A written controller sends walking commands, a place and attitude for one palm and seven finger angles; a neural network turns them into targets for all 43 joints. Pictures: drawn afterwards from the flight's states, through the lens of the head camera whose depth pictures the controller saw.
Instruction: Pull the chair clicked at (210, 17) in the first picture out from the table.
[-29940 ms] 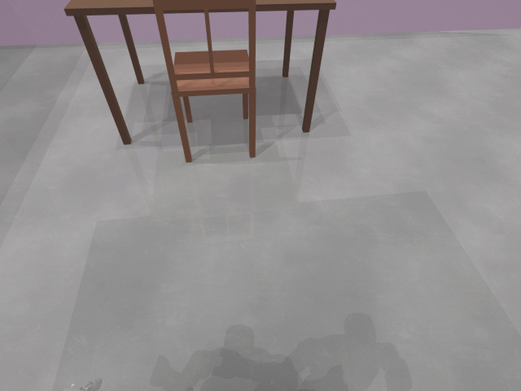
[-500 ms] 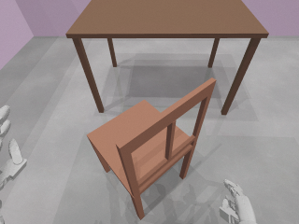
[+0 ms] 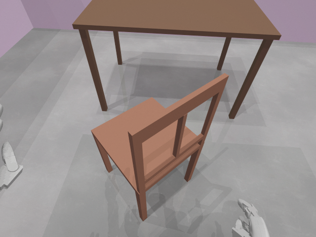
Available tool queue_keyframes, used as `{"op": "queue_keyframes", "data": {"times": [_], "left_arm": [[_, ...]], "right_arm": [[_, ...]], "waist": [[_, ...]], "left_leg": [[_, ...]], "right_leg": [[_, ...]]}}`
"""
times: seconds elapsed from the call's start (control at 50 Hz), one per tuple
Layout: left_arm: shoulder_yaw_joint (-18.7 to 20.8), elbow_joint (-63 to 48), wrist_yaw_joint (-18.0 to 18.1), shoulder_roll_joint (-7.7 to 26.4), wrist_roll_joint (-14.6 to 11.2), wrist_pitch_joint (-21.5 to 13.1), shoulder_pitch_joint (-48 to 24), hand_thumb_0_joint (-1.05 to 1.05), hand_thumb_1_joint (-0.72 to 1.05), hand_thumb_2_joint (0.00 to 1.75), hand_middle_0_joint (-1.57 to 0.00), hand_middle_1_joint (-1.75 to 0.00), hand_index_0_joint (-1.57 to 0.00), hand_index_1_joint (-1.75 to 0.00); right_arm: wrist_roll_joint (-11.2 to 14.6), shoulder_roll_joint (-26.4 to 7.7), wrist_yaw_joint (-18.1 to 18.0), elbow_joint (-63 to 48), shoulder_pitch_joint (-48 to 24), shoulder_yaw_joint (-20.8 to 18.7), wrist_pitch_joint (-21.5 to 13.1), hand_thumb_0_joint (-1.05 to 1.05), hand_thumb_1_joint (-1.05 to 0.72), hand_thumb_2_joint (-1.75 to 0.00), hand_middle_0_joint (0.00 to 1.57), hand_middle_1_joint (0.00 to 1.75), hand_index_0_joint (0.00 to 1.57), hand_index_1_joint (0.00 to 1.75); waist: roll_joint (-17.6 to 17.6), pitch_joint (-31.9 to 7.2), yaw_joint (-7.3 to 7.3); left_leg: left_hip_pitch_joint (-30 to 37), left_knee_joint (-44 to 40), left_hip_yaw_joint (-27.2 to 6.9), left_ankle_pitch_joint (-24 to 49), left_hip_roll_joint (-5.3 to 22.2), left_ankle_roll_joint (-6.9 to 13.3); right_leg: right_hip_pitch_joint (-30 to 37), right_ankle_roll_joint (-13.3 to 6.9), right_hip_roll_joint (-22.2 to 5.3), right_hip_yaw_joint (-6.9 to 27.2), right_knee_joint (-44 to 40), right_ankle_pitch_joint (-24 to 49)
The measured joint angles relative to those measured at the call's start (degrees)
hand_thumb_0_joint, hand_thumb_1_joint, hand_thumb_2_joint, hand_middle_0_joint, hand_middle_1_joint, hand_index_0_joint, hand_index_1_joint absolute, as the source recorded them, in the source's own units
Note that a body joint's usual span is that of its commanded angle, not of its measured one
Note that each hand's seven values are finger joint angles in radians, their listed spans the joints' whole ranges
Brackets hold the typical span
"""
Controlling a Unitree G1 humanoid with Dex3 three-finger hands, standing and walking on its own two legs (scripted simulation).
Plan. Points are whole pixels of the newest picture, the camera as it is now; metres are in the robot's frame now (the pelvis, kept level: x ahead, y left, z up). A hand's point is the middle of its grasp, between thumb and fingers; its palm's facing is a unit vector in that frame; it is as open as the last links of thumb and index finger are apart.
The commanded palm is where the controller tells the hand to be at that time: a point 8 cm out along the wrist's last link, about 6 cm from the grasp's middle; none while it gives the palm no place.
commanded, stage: step back with the hand held close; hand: left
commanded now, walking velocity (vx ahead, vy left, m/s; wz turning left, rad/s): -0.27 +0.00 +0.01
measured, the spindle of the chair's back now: (178, 136) +0.48 -0.05 -0.10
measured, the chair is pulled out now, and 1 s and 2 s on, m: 0.57 0.57 0.57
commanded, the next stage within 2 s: stop stepping back and stand still in 1.22 s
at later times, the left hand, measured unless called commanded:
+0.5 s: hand (19, 173) +0.19 +0.25 +0.17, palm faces +0.43 -0.74 -0.51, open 7.4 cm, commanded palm +0.12 +0.29 +0.18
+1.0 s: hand (17, 202) +0.14 +0.23 +0.17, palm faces +0.36 -0.80 -0.47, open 7.4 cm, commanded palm +0.07 +0.29 +0.18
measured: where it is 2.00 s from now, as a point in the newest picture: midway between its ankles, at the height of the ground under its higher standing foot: outside the picture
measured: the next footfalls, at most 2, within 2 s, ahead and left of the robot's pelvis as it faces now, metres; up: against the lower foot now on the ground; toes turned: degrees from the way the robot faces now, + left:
right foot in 0.78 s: +0.03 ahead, -0.14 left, +0.00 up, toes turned +0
right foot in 1.42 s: -0.12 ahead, -0.17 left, +0.00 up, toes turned -2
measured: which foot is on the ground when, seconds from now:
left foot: down 0.00-1.00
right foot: down 0.00-0.68, up 0.70-0.76, down 0.78-1.00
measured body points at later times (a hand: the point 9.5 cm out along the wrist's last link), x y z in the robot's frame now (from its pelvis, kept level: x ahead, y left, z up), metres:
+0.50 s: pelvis -0.02 -0.01 -0.01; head +0.01 +0.00 +0.44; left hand +0.16 +0.29 +0.20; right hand +0.16 -0.25 -0.09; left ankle +0.01 +0.11 -0.73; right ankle +0.08 -0.14 -0.73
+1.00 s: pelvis -0.07 -0.02 -0.01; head -0.03 +0.01 +0.44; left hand +0.12 +0.27 +0.19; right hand +0.12 -0.24 -0.08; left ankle +0.00 +0.10 -0.73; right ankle -0.01 -0.14 -0.73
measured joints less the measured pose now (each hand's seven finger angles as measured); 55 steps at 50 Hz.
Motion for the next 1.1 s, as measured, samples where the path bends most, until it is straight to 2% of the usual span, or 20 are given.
{"op": "queue_keyframes", "data": {"times": [0.16, 0.26, 0.42, 0.58, 0.64, 0.68, 0.7, 0.74, 0.78, 0.84, 0.92, 0.98, 1.06, 1.1], "left_arm": [[1.6, -1.2, 0.2, 1.0, 0.3, -1.5, -0.4, 0.01, 0.89, 0.90, -0.21, -0.30, -0.21, -0.30], [1.6, -2.0, 0.1, 1.0, 0.3, -2.0, -0.5, 0.01, 0.89, 0.90, -0.21, -0.30, -0.21, -0.30], [3.2, -3.5, -0.4, 3.0, 0.6, -2.7, 1.0, 0.01, 0.89, 0.90, -0.21, -0.30, -0.21, -0.30], [2.2, -4.3, -0.3, 1.6, 0.4, -3.6, -0.3, 0.01, 0.89, 0.90, -0.21, -0.30, -0.21, -0.30], [2.0, -4.3, 0.1, 1.7, 0.3, -3.7, -0.1, 0.01, 0.89, 0.90, -0.21, -0.30, -0.21, -0.30], [2.4, -4.1, 0.2, 2.0, 0.5, -3.7, 0.5, 0.01, 0.89, 0.90, -0.21, -0.30, -0.21, -0.30], [2.7, -3.8, 0.2, 2.2, 0.7, -3.6, 0.8, 0.01, 0.89, 0.90, -0.21, -0.30, -0.21, -0.30], [3.2, -3.5, -0.1, 2.9, 1.0, -3.3, 1.0, 0.01, 0.89, 0.90, -0.21, -0.30, -0.21, -0.30], [4.3, -3.7, -0.5, 3.6, 1.1, -3.5, 1.3, 0.01, 0.89, 0.90, -0.21, -0.30, -0.21, -0.30], [5.7, -4.1, -0.9, 3.7, 0.6, -4.5, 0.8, 0.01, 0.89, 0.90, -0.21, -0.30, -0.21, -0.30], [3.4, -4.5, -1.9, 2.1, -0.1, -4.6, -1.2, 0.02, 0.89, 0.90, -0.21, -0.30, -0.21, -0.30], [1.6, -5.7, -2.8, 1.8, -0.3, -5.0, -0.5, 0.02, 0.89, 0.90, -0.21, -0.30, -0.21, -0.30], [0.8, -6.3, -2.7, 2.5, 0.0, -5.1, 0.6, 0.01, 0.89, 0.90, -0.21, -0.30, -0.21, -0.30], [1.7, -6.1, -2.3, 3.0, 0.0, -5.0, 1.3, 0.01, 0.89, 0.90, -0.22, -0.30, -0.21, -0.30]], "right_arm": [[-0.2, -0.1, 0.3, 0.2, 0.5, -0.4, -1.4, 0.02, -0.91, -0.90, 0.20, 0.30, 0.21, 0.30], [-0.5, -0.5, 0.7, 1.0, -0.6, -0.9, -1.0, 0.02, -0.91, -0.90, 0.20, 0.30, 0.21, 0.30], [-0.4, 0.1, 0.6, 0.5, -1.8, -1.5, -1.0, 0.02, -0.91, -0.90, 0.20, 0.30, 0.21, 0.30], [-0.7, -0.2, 0.9, 1.4, -2.2, -1.8, -0.8, 0.01, -0.91, -0.90, 0.20, 0.30, 0.21, 0.30], [-0.7, -0.4, 0.8, 1.8, -2.3, -1.7, -0.1, 0.01, -0.91, -0.90, 0.20, 0.30, 0.21, 0.30], [-0.6, -0.3, 0.6, 1.8, -2.0, -1.7, 0.2, 0.01, -0.91, -0.90, 0.20, 0.30, 0.21, 0.30], [-0.6, -0.2, 0.4, 1.6, -1.7, -1.6, 0.1, 0.01, -0.91, -0.90, 0.20, 0.30, 0.21, 0.30], [-0.5, 0.4, 0.1, 1.1, -0.4, -1.7, -0.7, 0.02, -0.91, -0.90, 0.20, 0.30, 0.21, 0.30], [-0.7, 1.1, 0.1, 1.3, 0.5, -1.5, -1.7, 0.02, -0.91, -0.90, 0.20, 0.30, 0.21, 0.30], [-1.4, 2.0, 0.5, 2.2, -0.5, -0.9, -3.2, 0.02, -0.91, -0.90, 0.20, 0.30, 0.21, 0.30], [-1.6, 2.1, 1.3, 2.8, -3.3, -0.2, -4.0, 0.02, -0.90, -0.90, 0.20, 0.30, 0.21, 0.30], [-1.4, 2.0, 1.7, 1.9, -4.1, -0.4, -3.6, 0.02, -0.90, -0.90, 0.20, 0.30, 0.21, 0.30], [-1.2, 1.6, 1.5, 2.2, -3.9, -1.5, -1.3, 0.01, -0.91, -0.90, 0.20, 0.30, 0.21, 0.30], [-1.1, 1.3, 1.0, 1.9, -3.4, -1.3, -0.3, 0.01, -0.91, -0.90, 0.20, 0.30, 0.21, 0.30]], "waist": [[-0.3, 0.3, -0.01], [-0.4, 0.6, -0.41], [-1.2, 1.3, -0.92], [-0.5, 0.1, -0.60], [-0.9, -0.1, -1.01], [-1.0, -0.3, -1.20], [-0.9, -0.3, -1.49], [-0.6, -0.7, -2.20], [-1.2, -1.5, -1.72], [-2.5, -0.9, -0.21], [-1.5, 1.9, 0.24], [-0.5, 1.8, -0.26], [-1.7, 0.2, -1.15], [-2.3, -0.6, -1.77]], "left_leg": [[-1.7, 1.9, -0.3, -0.4, 0.3, -0.3], [-3.0, 2.1, -0.4, 0.0, 0.5, -0.5], [-4.7, 3.8, -0.4, -0.2, 0.3, -0.6], [-7.1, 6.0, -1.3, -1.8, 0.7, -0.7], [-7.6, 5.3, -1.3, 0.1, 0.5, -0.5], [-7.5, 4.6, -1.1, 1.3, 0.6, -0.3], [-7.4, 4.2, -1.3, 1.4, 0.7, -0.1], [-7.6, 4.0, -2.4, 1.6, 0.6, -0.1], [-8.3, 4.1, -2.6, 1.7, 0.6, -0.2], [-9.1, 4.4, -1.4, 1.9, 0.9, -0.6], [-8.8, 4.0, -1.5, 3.4, 2.2, -1.4], [-10.0, 5.3, -2.2, 2.3, 2.6, -1.8], [-11.4, 15.4, -2.0, -5.9, 0.2, -2.0], [-7.8, 9.4, -1.1, -4.9, 0.2, -1.7]], "right_leg": [[-1.5, -0.3, 0.3, -0.3, 1.4, -0.2], [-2.4, -0.5, 0.4, -0.4, 0.8, 0.6], [-4.6, -0.6, 0.1, -0.4, 3.7, -0.2], [-5.5, -1.1, 0.7, -1.2, 2.9, 0.8], [-5.5, -0.8, 0.5, -1.3, 1.6, 1.9], [-5.8, -0.4, 0.6, -1.0, 2.1, -0.5], [-6.0, -0.2, 1.0, -0.5, 3.5, -3.0], [-4.8, -0.2, 2.0, 0.6, 7.5, -2.2], [-3.2, -0.2, 2.5, 1.7, 9.3, -5.4], [-1.6, -0.3, 2.6, 2.5, 7.0, -8.9], [-1.3, -0.8, 3.8, 2.4, 6.0, -6.0], [-1.8, -1.3, 4.5, 1.9, 5.4, -5.1], [-2.2, -1.3, 3.0, 2.1, 3.6, -3.3], [-2.7, -0.7, 2.3, 2.1, 2.8, -2.4]]}}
